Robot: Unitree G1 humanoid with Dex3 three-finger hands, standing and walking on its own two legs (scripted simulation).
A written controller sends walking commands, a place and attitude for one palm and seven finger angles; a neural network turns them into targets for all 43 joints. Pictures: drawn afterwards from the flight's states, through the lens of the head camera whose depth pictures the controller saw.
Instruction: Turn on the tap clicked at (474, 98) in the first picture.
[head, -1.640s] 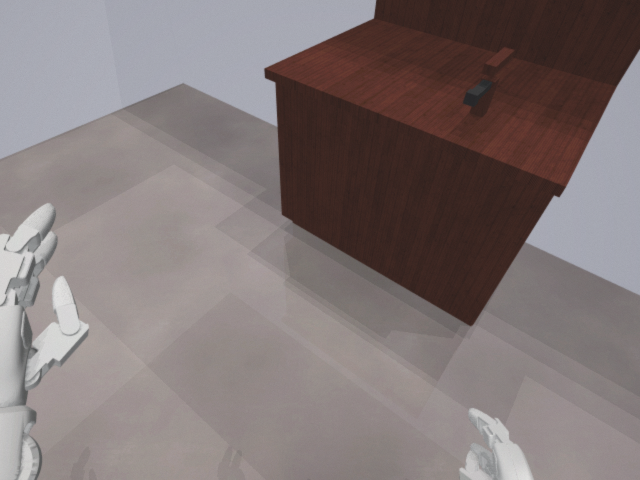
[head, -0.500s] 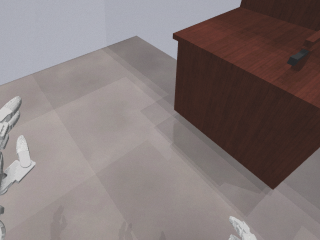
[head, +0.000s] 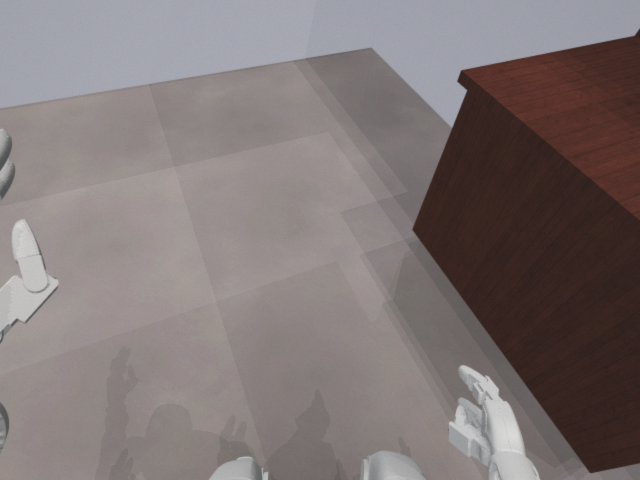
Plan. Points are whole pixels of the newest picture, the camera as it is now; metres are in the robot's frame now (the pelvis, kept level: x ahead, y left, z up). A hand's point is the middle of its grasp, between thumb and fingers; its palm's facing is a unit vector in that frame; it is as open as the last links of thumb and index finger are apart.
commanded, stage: turn to face it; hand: left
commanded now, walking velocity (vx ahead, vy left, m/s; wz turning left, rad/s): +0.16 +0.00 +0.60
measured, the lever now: out of the picture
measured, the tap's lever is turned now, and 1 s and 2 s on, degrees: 0 0 0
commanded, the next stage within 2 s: none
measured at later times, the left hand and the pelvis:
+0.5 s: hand (168, 255) +0.27 +0.15 +0.20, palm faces +0.33 -0.85 -0.41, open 7.4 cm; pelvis +0.04 -0.06 +0.02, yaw -4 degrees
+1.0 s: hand (313, 276) +0.26 +0.03 +0.19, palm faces +0.01 -0.86 -0.52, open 7.4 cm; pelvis -0.02 -0.10 +0.01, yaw -22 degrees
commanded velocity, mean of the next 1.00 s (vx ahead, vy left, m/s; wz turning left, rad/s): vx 0.00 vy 0.00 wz -0.59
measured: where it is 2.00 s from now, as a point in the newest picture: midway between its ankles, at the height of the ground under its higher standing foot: outside the picture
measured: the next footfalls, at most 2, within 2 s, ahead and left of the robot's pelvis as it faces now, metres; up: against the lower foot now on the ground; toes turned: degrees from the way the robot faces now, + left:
right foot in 0.22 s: +0.11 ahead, -0.15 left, +0.00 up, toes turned -4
left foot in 0.54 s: +0.08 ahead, +0.06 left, +0.00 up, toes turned +1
